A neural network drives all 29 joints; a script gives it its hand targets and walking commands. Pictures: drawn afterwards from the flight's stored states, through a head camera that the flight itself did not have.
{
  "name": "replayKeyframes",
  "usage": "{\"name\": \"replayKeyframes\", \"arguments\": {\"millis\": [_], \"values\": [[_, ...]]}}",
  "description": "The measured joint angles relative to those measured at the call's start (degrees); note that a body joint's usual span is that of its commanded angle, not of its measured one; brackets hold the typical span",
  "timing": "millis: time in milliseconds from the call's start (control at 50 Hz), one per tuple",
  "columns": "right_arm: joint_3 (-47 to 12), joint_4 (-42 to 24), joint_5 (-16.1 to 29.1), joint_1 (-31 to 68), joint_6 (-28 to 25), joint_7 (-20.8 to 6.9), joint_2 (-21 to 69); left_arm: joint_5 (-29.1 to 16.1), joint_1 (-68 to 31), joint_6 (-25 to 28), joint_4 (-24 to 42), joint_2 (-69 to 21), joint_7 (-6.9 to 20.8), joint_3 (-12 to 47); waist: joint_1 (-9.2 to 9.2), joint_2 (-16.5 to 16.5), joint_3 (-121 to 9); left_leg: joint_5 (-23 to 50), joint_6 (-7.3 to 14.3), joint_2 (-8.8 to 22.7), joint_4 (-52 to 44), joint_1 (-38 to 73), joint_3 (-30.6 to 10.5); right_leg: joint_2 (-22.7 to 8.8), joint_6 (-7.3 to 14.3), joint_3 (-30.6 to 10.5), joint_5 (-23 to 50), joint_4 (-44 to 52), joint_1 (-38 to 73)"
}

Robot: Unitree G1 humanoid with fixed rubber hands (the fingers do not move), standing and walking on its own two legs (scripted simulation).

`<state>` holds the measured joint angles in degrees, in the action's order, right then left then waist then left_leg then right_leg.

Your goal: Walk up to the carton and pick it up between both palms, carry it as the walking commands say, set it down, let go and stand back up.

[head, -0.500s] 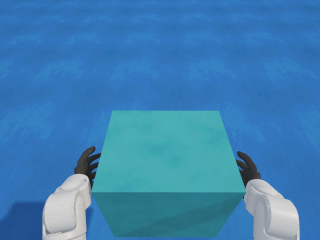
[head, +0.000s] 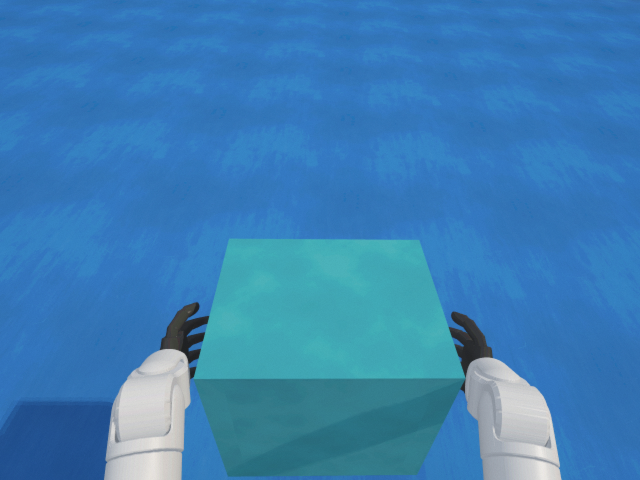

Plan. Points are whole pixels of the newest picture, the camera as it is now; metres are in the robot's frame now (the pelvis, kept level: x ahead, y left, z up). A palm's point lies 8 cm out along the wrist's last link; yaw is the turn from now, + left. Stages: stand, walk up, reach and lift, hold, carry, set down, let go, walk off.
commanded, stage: carry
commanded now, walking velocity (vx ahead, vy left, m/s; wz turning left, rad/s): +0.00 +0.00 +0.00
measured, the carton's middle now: (323, 357) +0.31 +0.01 -0.04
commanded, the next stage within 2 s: hold in 1.84 s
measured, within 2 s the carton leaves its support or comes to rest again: neither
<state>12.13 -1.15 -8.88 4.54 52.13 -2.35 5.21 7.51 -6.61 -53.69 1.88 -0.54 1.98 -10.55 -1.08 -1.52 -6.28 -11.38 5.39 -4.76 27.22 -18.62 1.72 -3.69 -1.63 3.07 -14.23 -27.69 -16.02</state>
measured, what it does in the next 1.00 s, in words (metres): shifts its weight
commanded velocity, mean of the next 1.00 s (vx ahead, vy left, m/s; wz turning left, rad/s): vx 0.00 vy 0.00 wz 0.00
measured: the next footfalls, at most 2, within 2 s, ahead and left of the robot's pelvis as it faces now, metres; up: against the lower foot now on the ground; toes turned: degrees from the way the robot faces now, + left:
none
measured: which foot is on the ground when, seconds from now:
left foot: down 0.00-1.00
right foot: down 0.00-1.00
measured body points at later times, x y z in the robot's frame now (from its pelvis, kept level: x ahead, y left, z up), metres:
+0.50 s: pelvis +0.02 -0.05 +0.00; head +0.00 -0.06 +0.45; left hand +0.29 +0.14 +0.05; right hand +0.28 -0.23 +0.03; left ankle +0.03 +0.05 -0.74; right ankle +0.00 -0.15 -0.74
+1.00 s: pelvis +0.03 -0.07 +0.00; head +0.02 -0.08 +0.45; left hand +0.30 +0.12 +0.03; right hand +0.30 -0.25 +0.02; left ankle +0.03 +0.05 -0.74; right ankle +0.00 -0.15 -0.74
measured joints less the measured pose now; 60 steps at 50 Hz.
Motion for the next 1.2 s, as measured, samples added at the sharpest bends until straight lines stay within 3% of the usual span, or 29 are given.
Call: {"name": "replayKeyframes", "arguments": {"millis": [240, 460, 640, 740, 960, 1200], "values": [[-1.6, -9.0, 3.3, -3.6, -0.5, 1.2, -0.8, -2.4, 3.0, 0.9, 8.3, -0.2, -1.0, 1.4, 1.02, 0.8, 1.4, 1.4, -1.0, 0.4, -2.6, -0.7, -0.7, 0.9, -0.1, -0.4, 0.6, 1.5, -1.1], [-2.1, -3.2, 2.2, -1.1, 0.5, 0.6, -2.8, -0.1, 1.9, 1.1, 2.9, -1.1, -0.5, 0.9, 1.9, 2.6, -1.7, -1.6, -2.9, 2.0, 0.7, 0.0, -1.4, 2.5, 2.0, 0.3, -2.4, -1.5, -0.3], [-2.5, -4.3, 2.8, -0.4, 1.7, 0.7, -3.2, -0.1, 2.3, 0.1, 5.0, -1.4, -0.7, 0.7, 2.0, 3.1, -0.9, -2.4, -4.5, 3.5, 1.7, -0.7, -2.2, 4.1, 3.7, 1.0, -2.8, -1.6, -0.5], [-1.9, -2.0, 2.0, 0.2, 0.3, 0.4, -2.6, 0.5, 2.0, 1.5, 3.0, -2.0, -0.4, -0.3, 1.8, 2.9, -0.9, -2.9, -5.1, 4.2, 2.3, -0.8, -2.4, 4.8, 4.4, 1.2, -3.1, -1.7, -0.4], [-1.7, 0.0, 1.5, 0.2, -3.1, 0.2, -2.3, 0.8, 2.3, 5.0, 1.2, -2.0, -0.2, -0.4, 1.53, 2.4, -0.3, -3.8, -5.6, 4.6, 3.3, -1.2, -2.6, 5.3, 4.8, 1.4, -3.7, -2.3, -0.6], [-1.4, -0.7, 1.4, -0.8, -3.2, 0.2, -1.7, 0.3, 2.8, 4.9, 1.4, -1.7, -0.3, 0.0, 1.46, 2.1, -1.1, -4.5, -5.1, 4.2, 4.3, -1.2, -2.5, 4.8, 4.5, 1.3, -4.5, -3.3, -0.7]]}}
